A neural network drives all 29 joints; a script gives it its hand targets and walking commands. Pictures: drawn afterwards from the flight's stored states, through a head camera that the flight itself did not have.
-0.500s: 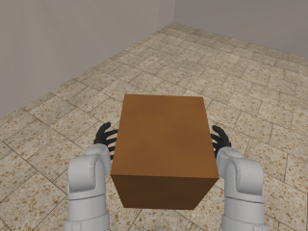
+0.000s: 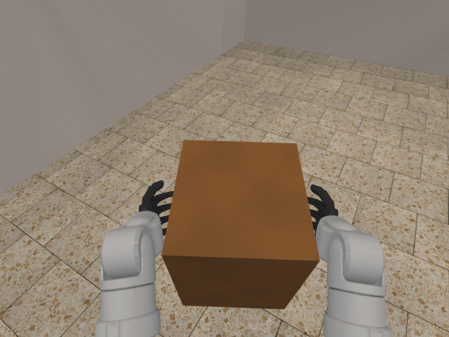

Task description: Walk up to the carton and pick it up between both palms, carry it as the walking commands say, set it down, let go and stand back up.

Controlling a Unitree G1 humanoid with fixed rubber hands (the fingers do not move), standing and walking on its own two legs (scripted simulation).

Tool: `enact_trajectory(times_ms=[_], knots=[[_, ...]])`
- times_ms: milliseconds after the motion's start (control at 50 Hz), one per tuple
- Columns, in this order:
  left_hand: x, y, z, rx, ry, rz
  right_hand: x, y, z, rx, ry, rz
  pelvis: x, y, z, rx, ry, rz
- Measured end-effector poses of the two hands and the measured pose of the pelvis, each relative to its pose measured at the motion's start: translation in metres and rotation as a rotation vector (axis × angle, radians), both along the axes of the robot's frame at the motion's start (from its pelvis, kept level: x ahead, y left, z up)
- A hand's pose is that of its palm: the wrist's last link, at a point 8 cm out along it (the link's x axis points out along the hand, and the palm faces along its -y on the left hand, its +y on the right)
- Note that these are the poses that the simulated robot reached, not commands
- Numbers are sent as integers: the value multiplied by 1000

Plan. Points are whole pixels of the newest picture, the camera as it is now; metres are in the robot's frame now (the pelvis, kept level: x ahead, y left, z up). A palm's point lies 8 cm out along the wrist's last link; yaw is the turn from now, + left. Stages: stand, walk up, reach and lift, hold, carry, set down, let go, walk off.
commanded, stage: carry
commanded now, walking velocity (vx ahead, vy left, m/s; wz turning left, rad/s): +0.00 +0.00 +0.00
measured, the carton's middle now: (236, 229) +0.32 +0.00 +0.05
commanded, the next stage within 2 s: hold in 0.64 s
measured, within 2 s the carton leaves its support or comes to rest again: neither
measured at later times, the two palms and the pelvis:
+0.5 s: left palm (162, 224) +0.30 +0.13 +0.08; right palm (329, 229) +0.30 -0.16 +0.08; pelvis +0.01 -0.01 +0.00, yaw +0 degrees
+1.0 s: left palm (170, 235) +0.31 +0.13 +0.04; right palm (329, 237) +0.30 -0.16 +0.05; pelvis +0.00 -0.01 +0.00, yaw +0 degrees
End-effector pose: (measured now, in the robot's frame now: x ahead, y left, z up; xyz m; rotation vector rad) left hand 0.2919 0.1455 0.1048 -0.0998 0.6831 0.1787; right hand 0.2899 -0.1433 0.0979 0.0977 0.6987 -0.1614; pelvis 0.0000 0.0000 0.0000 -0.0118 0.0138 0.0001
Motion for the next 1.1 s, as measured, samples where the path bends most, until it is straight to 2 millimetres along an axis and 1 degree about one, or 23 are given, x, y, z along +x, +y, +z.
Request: enact_trajectory(times_ms=[100,240,340,480,560,660,680,740,780,920,1020,1100], knots=[[2,-10,-1,0,1,-12,0,-10,0,-3,1,-10,1,-7,0,4,2,-4],[7,-14,-3,2,5,-15,4,-14,-2,-2,5,-13,4,-10,1,7,7,-5],[10,-15,-18,11,35,-24,6,-15,-16,1,35,-21,5,-10,1,7,8,-4],[11,-13,-19,12,17,-22,9,-14,-17,-2,18,-16,5,-9,1,7,8,-4],[12,-14,-33,18,40,-29,9,-14,-30,-2,40,-18,5,-9,1,7,8,-4],[11,-9,-24,21,-6,-9,13,-9,-23,-1,-5,4,5,-9,1,7,8,-4],[12,-8,-28,28,-8,-17,15,-10,-27,-15,-10,14,5,-9,1,7,8,-4],[12,-12,-55,52,37,-51,13,-13,-49,-46,32,29,5,-9,1,7,8,-4],[11,-14,-65,52,42,-68,10,-16,-55,-62,38,29,5,-9,1,7,8,-4],[19,-22,-58,28,-47,-92,11,-23,-41,-102,-47,13,5,-9,1,7,7,-5],[17,-19,-64,19,-29,-88,9,-20,-46,-105,-29,20,5,-8,0,6,6,-5],[17,-17,-63,18,-38,-85,10,-18,-45,-107,-39,23,5,-7,0,6,6,-4]])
